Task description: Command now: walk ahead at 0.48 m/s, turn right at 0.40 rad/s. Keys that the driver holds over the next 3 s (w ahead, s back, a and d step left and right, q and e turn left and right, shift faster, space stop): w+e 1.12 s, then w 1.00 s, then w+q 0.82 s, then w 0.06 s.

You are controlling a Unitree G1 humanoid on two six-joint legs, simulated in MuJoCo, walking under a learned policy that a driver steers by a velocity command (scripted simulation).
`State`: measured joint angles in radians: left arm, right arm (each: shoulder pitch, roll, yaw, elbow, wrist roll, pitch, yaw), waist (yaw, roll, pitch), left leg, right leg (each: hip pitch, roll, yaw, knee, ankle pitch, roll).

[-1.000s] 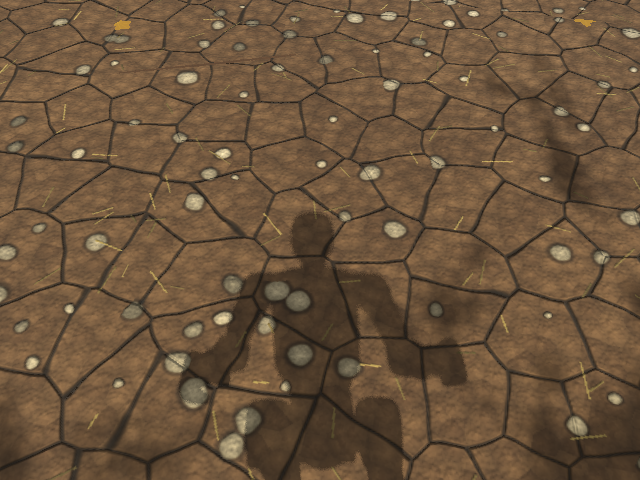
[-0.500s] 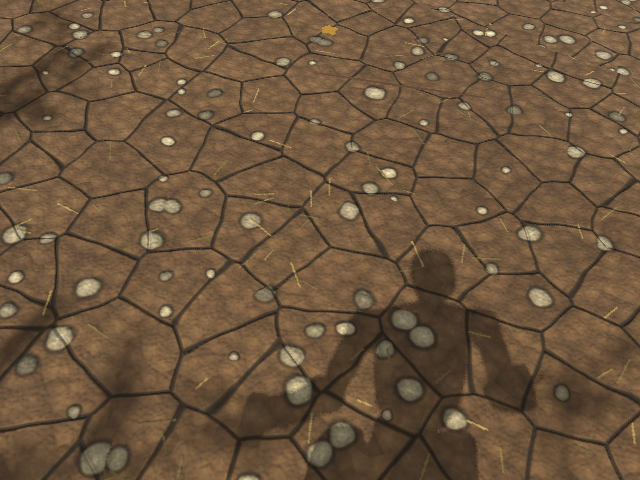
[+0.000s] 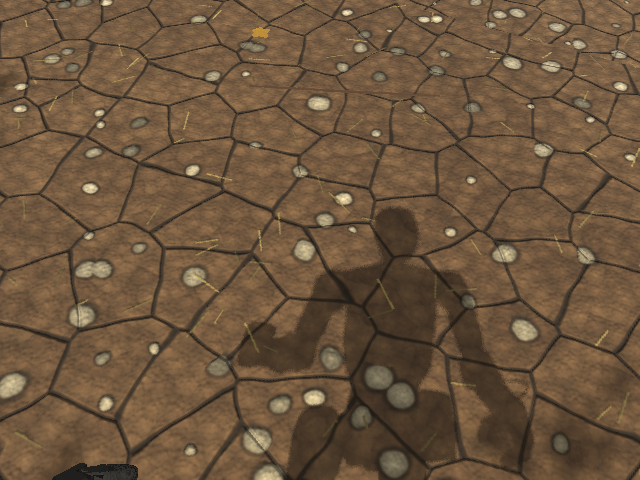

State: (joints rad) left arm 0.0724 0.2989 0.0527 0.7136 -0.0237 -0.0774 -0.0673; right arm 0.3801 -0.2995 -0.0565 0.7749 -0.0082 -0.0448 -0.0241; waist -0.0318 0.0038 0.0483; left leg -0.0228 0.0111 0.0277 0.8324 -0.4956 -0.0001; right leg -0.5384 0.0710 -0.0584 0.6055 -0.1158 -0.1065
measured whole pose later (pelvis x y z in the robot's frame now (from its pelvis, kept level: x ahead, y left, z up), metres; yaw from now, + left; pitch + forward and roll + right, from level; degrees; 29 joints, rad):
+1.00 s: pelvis +0.53 -0.10 +0.00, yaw -36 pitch +1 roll +1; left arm 0.10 0.30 0.07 0.59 -0.02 -0.03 -0.04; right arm 0.31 -0.32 -0.06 0.80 0.02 -0.07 -0.01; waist -0.05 0.00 0.07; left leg -0.18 0.06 0.05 1.05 -0.52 -0.03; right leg -0.50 0.05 -0.03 0.65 -0.19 -0.11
